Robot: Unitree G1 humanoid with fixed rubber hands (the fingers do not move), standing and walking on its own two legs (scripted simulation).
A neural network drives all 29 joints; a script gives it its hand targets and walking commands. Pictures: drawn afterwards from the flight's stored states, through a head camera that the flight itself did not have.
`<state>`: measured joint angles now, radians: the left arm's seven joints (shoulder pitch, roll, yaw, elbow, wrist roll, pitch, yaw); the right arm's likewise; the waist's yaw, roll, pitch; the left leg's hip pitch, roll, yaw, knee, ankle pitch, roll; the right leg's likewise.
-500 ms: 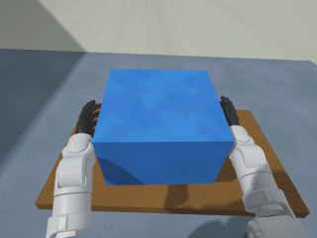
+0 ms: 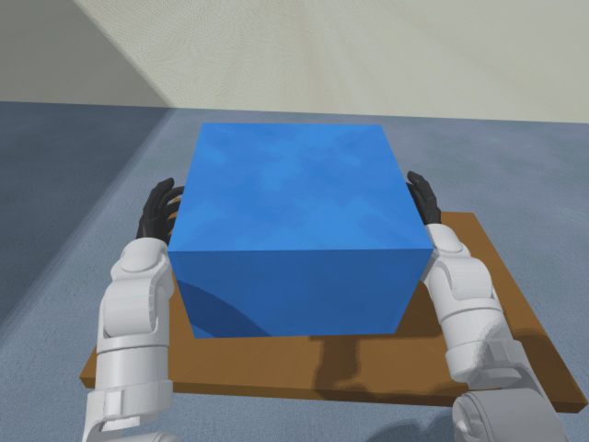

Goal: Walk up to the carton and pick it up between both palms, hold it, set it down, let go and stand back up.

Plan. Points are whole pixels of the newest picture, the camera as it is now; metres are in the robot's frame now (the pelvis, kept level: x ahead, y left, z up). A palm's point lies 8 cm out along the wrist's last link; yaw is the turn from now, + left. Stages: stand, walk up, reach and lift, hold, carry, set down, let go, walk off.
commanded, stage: hold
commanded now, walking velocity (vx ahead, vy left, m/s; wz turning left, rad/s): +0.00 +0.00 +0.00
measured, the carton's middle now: (294, 223) +0.38 -0.01 +0.17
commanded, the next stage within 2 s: none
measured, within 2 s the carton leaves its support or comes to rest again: neither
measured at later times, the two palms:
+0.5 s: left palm (150, 240) +0.33 +0.17 +0.18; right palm (421, 220) +0.36 -0.18 +0.19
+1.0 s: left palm (154, 239) +0.34 +0.17 +0.18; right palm (422, 224) +0.36 -0.18 +0.18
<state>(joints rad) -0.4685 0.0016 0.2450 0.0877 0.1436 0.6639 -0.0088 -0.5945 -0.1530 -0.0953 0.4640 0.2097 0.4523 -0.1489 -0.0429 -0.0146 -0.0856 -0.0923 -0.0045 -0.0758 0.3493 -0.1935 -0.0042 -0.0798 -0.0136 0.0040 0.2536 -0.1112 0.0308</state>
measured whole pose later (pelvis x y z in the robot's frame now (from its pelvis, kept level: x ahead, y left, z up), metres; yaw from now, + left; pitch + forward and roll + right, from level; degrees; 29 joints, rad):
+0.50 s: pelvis +0.00 -0.01 +0.00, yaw +0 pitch -4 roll -1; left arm -0.49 0.00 0.28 0.08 0.15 0.69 -0.02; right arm -0.64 -0.15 -0.09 0.47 0.20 0.49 -0.16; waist -0.04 -0.02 -0.08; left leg -0.10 0.00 -0.08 0.35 -0.18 -0.01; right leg -0.09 -0.01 0.00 0.26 -0.11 0.02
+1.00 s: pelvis +0.00 +0.00 +0.00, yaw +0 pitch -4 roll -1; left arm -0.47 -0.01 0.27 0.05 0.16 0.70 -0.03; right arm -0.60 -0.16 -0.09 0.42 0.21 0.49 -0.16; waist -0.05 -0.02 -0.08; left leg -0.09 0.00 -0.08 0.36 -0.20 -0.01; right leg -0.07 -0.01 0.00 0.26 -0.12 0.03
